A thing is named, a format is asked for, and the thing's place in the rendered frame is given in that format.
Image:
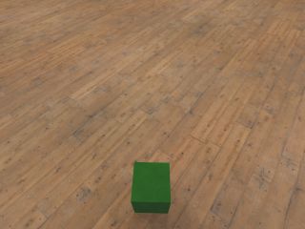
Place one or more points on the carton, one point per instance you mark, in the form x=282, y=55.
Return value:
x=151, y=187

